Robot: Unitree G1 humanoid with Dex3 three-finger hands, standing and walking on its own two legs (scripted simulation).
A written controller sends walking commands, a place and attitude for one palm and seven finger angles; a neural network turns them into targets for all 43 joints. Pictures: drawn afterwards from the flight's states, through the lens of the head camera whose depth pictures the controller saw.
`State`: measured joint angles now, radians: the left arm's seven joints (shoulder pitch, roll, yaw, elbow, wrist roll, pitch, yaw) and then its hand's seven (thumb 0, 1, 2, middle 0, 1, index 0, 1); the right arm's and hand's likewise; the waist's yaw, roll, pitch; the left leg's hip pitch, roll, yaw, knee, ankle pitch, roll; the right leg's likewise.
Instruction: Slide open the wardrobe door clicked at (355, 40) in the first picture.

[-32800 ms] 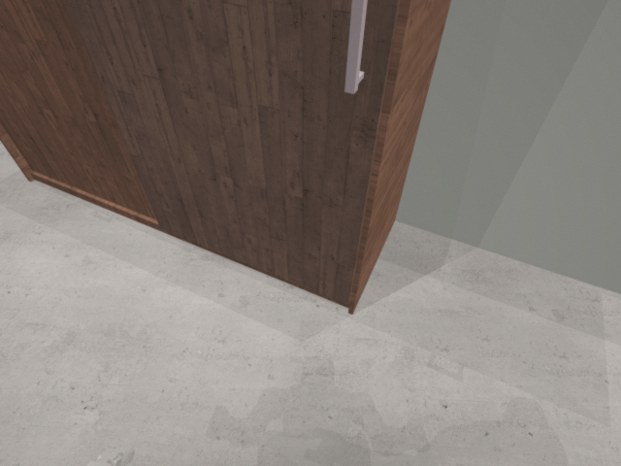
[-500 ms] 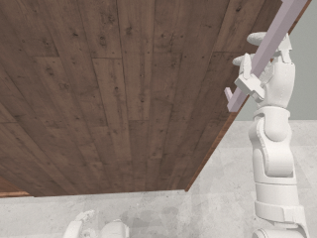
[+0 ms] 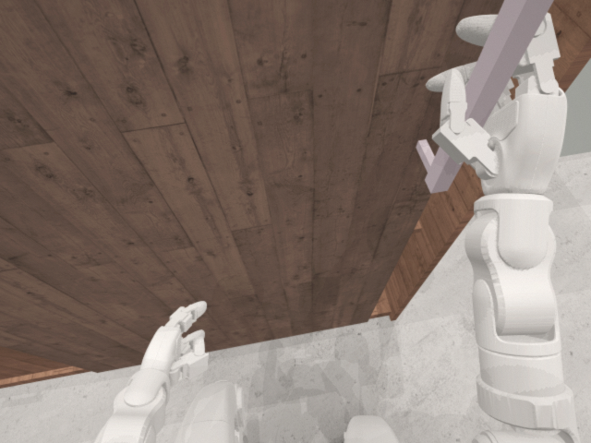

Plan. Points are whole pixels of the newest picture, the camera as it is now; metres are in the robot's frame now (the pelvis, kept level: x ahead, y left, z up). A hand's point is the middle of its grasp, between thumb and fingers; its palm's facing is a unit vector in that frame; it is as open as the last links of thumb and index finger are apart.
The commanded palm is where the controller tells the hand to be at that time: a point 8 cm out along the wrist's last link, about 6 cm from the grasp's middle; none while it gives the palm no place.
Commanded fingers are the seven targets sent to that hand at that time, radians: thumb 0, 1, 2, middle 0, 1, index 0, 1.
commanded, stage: step sideways, sliding the door along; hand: right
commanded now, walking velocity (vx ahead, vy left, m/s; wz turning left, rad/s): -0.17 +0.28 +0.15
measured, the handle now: (467, 82) +0.39 -0.20 +0.24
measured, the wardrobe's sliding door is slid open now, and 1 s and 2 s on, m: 0.08 0.41 0.43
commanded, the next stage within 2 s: stop walking and hold the door there in 1.26 s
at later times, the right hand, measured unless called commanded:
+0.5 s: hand (280, 151) +0.34 -0.03 +0.23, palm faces +0.16 +0.99 +0.00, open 6.4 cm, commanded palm +0.31 -0.01 +0.21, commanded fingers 0.00 -0.90 -0.90 0.45 1.40 0.45 1.40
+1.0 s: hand (69, 186) +0.32 +0.15 +0.23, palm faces +0.10 +0.99 -0.03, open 5.9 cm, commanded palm +0.30 +0.14 +0.20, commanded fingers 0.00 -0.90 -0.90 0.45 1.40 0.45 1.40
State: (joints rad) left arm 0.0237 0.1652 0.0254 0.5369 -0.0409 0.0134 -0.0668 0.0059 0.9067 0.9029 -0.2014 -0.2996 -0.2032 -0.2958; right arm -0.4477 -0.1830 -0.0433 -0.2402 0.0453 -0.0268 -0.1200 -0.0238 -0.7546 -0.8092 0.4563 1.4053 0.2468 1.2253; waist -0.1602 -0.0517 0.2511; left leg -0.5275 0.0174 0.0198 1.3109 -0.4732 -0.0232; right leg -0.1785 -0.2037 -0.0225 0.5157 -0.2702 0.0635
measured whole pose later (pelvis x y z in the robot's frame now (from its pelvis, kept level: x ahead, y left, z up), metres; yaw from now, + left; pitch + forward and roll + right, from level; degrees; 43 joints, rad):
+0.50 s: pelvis -0.01 +0.12 -0.02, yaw +1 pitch -5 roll +1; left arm 0.05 0.22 0.08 0.60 -0.05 0.00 -0.04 0.01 0.91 0.90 -0.20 -0.30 -0.20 -0.30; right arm -0.42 -0.19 -0.10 -0.31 0.05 -0.03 -0.14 -0.02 -0.75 -0.80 0.46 1.41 0.22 1.18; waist -0.07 0.01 0.29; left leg -0.46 0.02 0.02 1.10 -0.43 -0.01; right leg -0.24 -0.07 -0.10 0.65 -0.30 -0.02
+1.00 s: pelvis -0.06 +0.25 -0.03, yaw +3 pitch -5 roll +2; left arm 0.02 0.20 0.00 0.66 -0.05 0.00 0.01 0.01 0.91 0.90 -0.20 -0.30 -0.21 -0.30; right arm -0.55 -0.13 -0.07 -0.04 0.09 -0.05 -0.17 -0.03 -0.76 -0.82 0.46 1.41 0.26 1.36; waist -0.07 -0.13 0.23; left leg -0.20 0.04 0.11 0.65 -0.36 -0.02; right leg -0.49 -0.12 0.05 1.17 -0.51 0.04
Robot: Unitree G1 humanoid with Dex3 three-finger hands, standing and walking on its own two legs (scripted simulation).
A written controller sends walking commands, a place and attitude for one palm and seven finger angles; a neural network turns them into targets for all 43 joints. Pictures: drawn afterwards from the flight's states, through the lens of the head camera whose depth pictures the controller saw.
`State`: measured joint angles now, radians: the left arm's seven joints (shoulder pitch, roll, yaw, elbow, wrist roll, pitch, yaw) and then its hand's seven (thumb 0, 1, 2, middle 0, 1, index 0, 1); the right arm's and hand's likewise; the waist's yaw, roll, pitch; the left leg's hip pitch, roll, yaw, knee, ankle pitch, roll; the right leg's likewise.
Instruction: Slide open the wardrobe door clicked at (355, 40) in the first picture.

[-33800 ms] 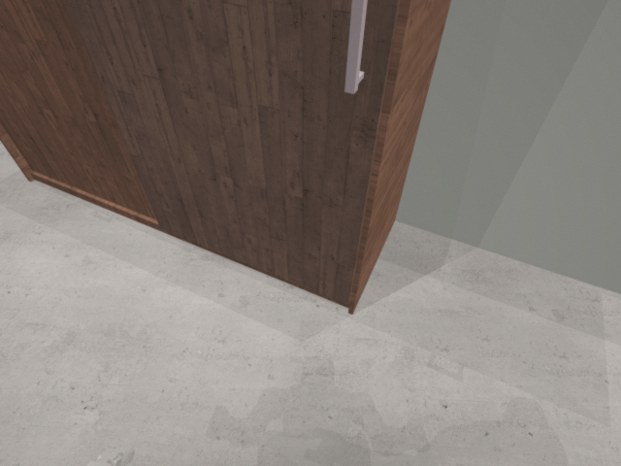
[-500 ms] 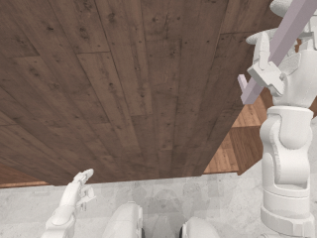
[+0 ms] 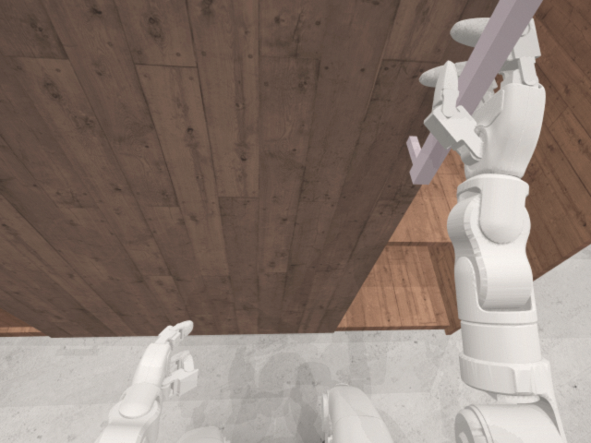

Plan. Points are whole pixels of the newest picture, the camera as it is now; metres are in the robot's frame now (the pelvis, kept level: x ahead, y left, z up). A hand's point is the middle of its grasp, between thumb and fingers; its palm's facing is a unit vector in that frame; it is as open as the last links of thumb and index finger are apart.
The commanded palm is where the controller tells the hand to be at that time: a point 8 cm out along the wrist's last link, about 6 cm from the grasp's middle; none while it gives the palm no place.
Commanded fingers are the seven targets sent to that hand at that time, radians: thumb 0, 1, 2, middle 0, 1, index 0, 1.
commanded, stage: step sideways, sliding the door along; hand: right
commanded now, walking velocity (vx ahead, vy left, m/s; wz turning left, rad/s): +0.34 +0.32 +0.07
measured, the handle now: (461, 77) +0.42 -0.15 +0.27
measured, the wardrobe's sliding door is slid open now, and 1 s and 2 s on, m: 0.41 0.43 0.43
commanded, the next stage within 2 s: stop walking and hold the door there in 0.26 s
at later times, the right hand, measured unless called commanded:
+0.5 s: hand (421, 108) +0.39 -0.10 +0.25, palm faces +0.28 +0.95 -0.13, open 5.6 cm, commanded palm +0.35 -0.14 +0.20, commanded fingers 0.00 -0.90 -0.90 0.45 1.40 0.45 1.40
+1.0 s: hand (417, 111) +0.39 -0.10 +0.25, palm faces +0.38 +0.91 -0.19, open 5.7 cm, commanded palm +0.35 -0.15 +0.20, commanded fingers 0.00 -0.90 -0.90 0.45 1.40 0.45 1.40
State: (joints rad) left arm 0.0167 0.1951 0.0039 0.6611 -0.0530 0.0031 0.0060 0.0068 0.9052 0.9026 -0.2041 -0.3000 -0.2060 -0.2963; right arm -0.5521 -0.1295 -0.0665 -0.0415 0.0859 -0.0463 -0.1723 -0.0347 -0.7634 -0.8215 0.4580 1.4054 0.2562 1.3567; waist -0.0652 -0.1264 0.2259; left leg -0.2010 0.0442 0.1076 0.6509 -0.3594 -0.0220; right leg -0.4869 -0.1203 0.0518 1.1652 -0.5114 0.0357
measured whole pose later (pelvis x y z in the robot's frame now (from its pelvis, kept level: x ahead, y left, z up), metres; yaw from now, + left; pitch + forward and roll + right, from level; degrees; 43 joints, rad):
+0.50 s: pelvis -0.01 +0.12 +0.03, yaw +4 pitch -3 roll +7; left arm 0.11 0.14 -0.03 0.59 -0.03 -0.01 0.02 0.01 0.90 0.90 -0.20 -0.30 -0.21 -0.30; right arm -0.53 -0.40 -0.19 0.10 0.06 -0.10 -0.09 -0.10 -0.66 -0.81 0.48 1.41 0.40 1.39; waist -0.10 -0.05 0.16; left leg -0.45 0.06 0.10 0.94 -0.39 -0.02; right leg -0.26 -0.32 -0.02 0.48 -0.17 0.06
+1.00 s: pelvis -0.01 +0.13 +0.02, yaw +9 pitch -3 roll +0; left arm 0.22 0.26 0.04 0.67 -0.04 -0.06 0.10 0.01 0.91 0.90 -0.20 -0.30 -0.20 -0.30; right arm -0.30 -0.49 -0.43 0.22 0.04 -0.13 -0.13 -0.16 -0.69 -0.82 0.46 1.41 0.31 1.40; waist 0.05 0.02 0.03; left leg -0.30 0.06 0.01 0.77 -0.42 -0.02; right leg -0.21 -0.03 -0.11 0.40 -0.14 -0.03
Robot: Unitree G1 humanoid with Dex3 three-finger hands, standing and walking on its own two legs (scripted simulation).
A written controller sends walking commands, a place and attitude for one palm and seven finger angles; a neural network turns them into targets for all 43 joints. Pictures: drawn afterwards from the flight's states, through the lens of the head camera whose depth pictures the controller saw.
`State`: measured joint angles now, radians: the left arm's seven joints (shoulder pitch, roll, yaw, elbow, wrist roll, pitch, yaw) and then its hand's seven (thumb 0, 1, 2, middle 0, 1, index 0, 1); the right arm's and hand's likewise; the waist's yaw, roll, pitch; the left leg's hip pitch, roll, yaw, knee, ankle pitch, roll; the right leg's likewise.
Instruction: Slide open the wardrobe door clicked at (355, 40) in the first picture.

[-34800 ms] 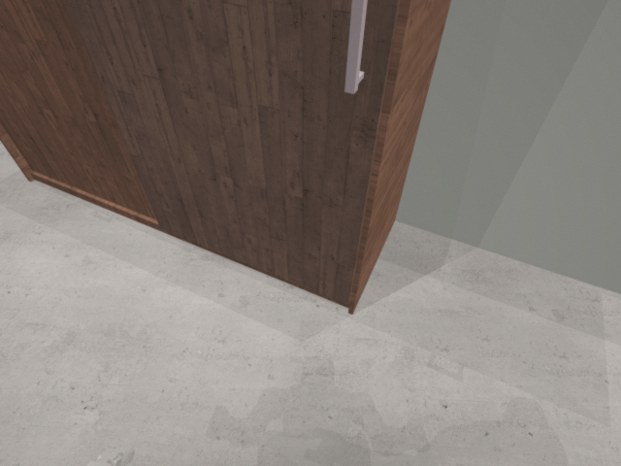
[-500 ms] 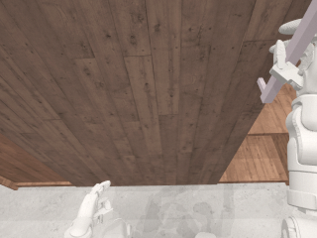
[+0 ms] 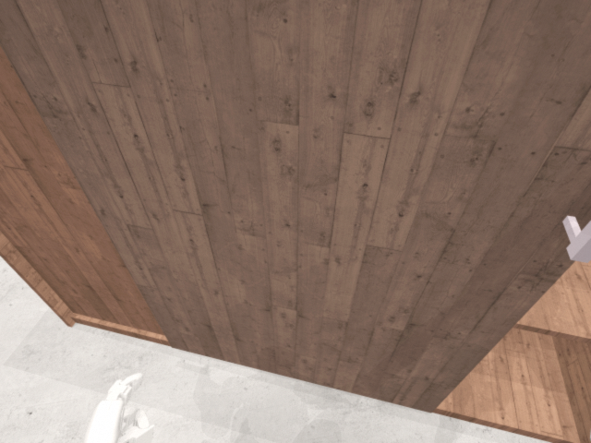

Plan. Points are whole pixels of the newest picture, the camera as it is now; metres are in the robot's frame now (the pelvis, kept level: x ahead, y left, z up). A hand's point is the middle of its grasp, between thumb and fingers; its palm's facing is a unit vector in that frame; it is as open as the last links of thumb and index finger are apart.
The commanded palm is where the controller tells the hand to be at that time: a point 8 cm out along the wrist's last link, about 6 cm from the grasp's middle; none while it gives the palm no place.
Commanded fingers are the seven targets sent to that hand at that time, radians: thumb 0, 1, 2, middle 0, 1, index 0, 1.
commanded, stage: stop walking and hold the door there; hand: right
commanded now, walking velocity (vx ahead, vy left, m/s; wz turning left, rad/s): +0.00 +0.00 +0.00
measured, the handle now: out of the picture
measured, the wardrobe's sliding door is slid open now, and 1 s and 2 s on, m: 0.43 0.43 0.43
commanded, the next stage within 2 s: loosen the grip on the handle in 1.66 s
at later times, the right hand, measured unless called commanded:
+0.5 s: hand out of the picture +0.35 -0.29 +0.22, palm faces +0.54 +0.82 -0.20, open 5.7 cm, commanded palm +0.31 -0.32 +0.18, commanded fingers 0.00 -0.90 -0.90 0.45 1.40 0.45 1.40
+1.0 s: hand out of the picture +0.35 -0.29 +0.22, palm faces +0.38 +0.91 -0.16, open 5.6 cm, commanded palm +0.32 -0.32 +0.18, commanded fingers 0.00 -0.90 -0.90 0.45 1.40 0.45 1.40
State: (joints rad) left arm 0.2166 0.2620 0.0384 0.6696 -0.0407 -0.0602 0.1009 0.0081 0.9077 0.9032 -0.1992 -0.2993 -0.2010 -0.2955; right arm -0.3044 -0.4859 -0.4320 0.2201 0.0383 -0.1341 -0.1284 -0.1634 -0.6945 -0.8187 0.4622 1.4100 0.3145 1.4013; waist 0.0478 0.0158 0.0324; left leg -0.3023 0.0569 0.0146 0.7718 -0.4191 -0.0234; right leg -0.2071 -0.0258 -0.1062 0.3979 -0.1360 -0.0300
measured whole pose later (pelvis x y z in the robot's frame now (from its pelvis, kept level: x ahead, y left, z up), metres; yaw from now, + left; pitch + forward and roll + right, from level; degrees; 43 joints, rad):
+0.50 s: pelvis -0.03 +0.01 +0.00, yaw +2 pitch -2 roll +1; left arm 0.27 0.27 -0.01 0.73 -0.05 -0.04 0.11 0.01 0.90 0.90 -0.20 -0.30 -0.21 -0.30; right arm -0.45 -0.55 -0.41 0.44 0.05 -0.12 -0.14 -0.15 -0.70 -0.79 0.46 1.40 0.32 1.40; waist 0.02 -0.02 0.03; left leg -0.20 0.02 0.07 0.44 -0.20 -0.01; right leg -0.29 -0.04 -0.05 0.42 -0.09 0.00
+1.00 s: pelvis -0.04 -0.05 +0.00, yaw -3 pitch -1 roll +0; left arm 0.09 0.19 -0.01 0.64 -0.05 -0.04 0.06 0.01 0.91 0.90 -0.20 -0.30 -0.20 -0.30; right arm -0.55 -0.38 -0.24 0.23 0.06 -0.10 -0.12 -0.17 -0.73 -0.85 0.45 1.43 0.28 1.40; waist -0.02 -0.01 0.14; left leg -0.30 0.10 0.07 0.77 -0.45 -0.03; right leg -0.23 0.00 -0.07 0.41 -0.16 -0.04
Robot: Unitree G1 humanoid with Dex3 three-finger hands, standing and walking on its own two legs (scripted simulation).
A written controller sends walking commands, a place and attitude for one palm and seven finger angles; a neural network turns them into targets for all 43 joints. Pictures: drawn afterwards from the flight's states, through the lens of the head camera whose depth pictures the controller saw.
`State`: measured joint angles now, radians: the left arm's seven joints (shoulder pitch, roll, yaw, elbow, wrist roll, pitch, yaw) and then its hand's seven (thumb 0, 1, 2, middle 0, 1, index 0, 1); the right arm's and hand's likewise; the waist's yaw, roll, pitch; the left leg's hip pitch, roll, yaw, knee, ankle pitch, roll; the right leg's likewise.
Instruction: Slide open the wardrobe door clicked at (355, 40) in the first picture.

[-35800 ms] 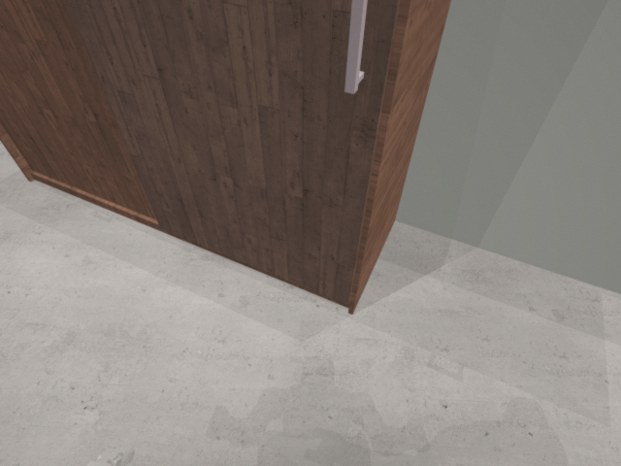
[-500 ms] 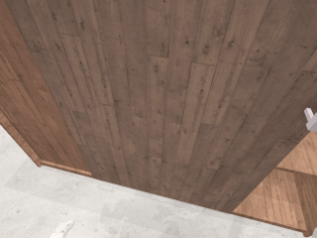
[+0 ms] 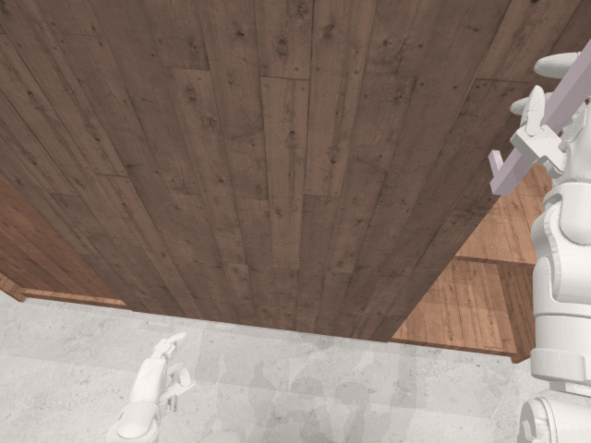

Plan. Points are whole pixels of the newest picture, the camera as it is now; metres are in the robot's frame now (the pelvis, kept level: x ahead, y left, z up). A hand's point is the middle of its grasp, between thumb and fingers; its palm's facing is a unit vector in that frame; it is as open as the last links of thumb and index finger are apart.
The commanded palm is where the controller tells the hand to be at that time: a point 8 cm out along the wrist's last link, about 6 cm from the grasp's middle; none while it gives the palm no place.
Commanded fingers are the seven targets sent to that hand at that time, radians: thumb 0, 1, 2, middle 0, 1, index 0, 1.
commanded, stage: stop walking and hold the door there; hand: right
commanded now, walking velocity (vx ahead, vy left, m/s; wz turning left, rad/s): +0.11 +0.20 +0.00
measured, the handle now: (551, 97) +0.44 -0.25 +0.24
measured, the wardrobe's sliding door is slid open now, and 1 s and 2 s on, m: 0.43 0.43 0.43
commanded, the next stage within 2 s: loosen the grip on the handle in 0.66 s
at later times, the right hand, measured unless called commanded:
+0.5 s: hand (525, 131) +0.40 -0.22 +0.22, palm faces +0.31 +0.94 -0.14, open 5.5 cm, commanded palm +0.37 -0.26 +0.18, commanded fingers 0.00 -0.90 -0.90 0.45 1.40 0.45 1.40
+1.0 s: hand (544, 132) +0.39 -0.23 +0.23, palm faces +0.35 +0.93 -0.12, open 9.1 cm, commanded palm +0.35 -0.26 +0.22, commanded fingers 0.00 0.55 -0.20 0.41 1.35 0.41 1.35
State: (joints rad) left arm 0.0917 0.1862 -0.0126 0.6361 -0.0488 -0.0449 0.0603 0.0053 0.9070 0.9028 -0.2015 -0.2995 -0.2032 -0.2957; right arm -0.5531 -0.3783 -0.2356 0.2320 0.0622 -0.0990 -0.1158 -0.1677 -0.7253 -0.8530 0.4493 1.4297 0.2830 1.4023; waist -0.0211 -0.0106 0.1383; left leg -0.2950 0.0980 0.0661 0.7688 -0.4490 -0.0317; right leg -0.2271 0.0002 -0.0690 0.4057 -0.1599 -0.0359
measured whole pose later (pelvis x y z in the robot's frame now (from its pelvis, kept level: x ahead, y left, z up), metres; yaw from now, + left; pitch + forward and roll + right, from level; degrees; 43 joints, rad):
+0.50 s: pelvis +0.00 +0.00 +0.00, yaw +2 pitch +0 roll +1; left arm 0.21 0.30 0.00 0.69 -0.05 0.00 0.10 0.01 0.91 0.90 -0.20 -0.30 -0.20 -0.30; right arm -0.52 -0.42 -0.26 0.38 0.09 -0.13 -0.09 -0.14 -0.73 -0.82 0.46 1.40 0.33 1.40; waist 0.02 -0.01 0.02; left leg -0.12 0.01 0.06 0.38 -0.26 -0.01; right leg -0.25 -0.03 -0.09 0.43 -0.17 -0.02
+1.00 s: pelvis -0.02 +0.01 -0.01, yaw +2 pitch +0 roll +0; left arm 0.22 0.25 -0.01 0.69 -0.03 -0.13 0.04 0.01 0.90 0.90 -0.21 -0.30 -0.21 -0.30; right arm -0.64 -0.42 -0.35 0.57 0.03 -0.09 -0.03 -0.04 -0.22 -0.60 0.48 1.41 0.31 1.34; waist 0.01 -0.01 -0.03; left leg -0.21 0.01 0.07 0.49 -0.28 0.02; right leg -0.30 -0.04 -0.08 0.46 -0.15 -0.01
